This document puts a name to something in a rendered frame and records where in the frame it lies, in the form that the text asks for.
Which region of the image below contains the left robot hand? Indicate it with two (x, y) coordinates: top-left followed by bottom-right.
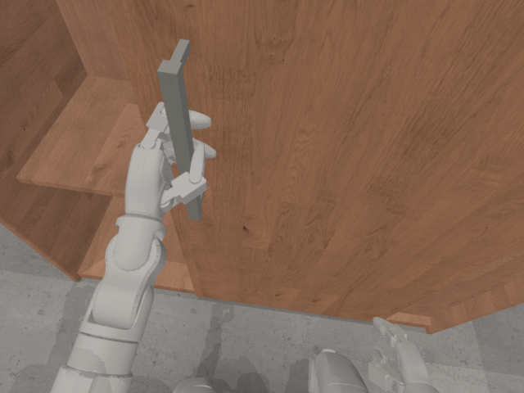
(124, 102), (217, 222)

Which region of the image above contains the wardrobe door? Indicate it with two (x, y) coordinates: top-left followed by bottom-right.
(106, 0), (524, 322)
(400, 245), (524, 317)

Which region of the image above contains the robot left forearm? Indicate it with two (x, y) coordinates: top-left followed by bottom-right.
(50, 215), (167, 393)

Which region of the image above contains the right robot hand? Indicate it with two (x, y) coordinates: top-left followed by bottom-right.
(368, 317), (432, 393)

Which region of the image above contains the handle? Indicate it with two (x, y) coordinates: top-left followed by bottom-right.
(157, 39), (205, 221)

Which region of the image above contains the right robot thigh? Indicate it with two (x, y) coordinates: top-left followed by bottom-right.
(308, 352), (369, 393)

